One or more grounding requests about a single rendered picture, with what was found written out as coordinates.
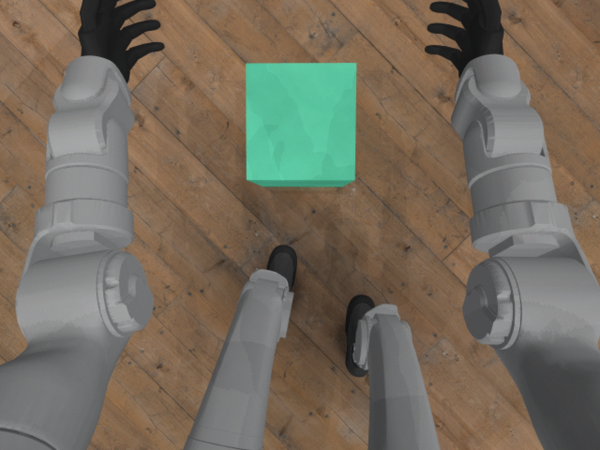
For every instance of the right robot hand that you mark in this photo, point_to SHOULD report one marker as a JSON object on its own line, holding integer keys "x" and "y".
{"x": 483, "y": 33}

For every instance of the robot left upper arm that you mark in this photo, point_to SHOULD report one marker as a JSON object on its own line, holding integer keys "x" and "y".
{"x": 77, "y": 313}

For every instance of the robot foot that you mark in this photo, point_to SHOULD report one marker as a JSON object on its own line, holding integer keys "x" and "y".
{"x": 357, "y": 308}
{"x": 283, "y": 260}

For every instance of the right robot forearm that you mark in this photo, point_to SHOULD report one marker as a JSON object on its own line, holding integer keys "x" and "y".
{"x": 515, "y": 209}

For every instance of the left robot hand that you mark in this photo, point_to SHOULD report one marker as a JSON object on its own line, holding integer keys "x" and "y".
{"x": 100, "y": 33}

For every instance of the robot right upper arm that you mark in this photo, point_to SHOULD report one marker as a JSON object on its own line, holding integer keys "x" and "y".
{"x": 541, "y": 316}

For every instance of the right robot foot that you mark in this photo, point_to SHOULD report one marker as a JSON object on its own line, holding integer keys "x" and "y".
{"x": 357, "y": 308}

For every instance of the left robot forearm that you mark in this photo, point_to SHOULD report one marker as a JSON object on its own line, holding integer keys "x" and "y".
{"x": 86, "y": 194}

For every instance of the carton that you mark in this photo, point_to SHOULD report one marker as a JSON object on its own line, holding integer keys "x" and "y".
{"x": 301, "y": 124}

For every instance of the left robot foot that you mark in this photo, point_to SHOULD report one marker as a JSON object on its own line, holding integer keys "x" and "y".
{"x": 283, "y": 260}

